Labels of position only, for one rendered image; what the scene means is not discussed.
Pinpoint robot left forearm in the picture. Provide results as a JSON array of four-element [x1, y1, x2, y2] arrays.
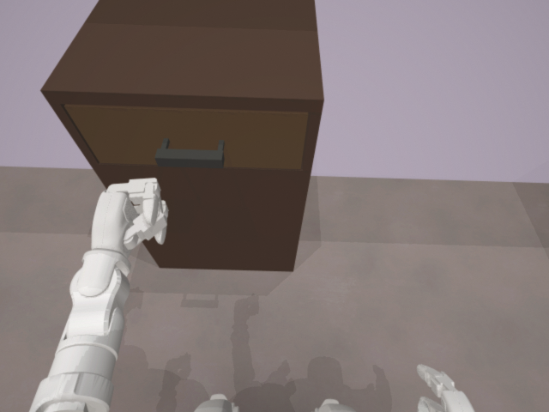
[[29, 249, 131, 412]]

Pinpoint robot right shin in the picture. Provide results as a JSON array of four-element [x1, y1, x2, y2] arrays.
[[322, 399, 339, 406]]

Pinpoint handle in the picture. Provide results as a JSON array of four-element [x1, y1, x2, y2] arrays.
[[154, 138, 225, 168]]

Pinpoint cabinet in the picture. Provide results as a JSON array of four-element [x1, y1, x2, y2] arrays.
[[40, 0, 324, 272]]

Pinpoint drawer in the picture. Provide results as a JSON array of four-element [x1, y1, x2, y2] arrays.
[[64, 104, 308, 169]]

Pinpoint robot left shin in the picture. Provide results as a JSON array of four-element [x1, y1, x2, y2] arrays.
[[210, 394, 228, 401]]

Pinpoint left robot hand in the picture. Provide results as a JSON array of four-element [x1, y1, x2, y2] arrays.
[[91, 178, 169, 259]]

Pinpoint robot shin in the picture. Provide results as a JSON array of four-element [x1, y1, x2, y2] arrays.
[[210, 394, 228, 401], [322, 399, 339, 406]]

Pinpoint right robot hand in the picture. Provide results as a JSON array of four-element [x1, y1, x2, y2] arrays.
[[417, 364, 475, 412]]

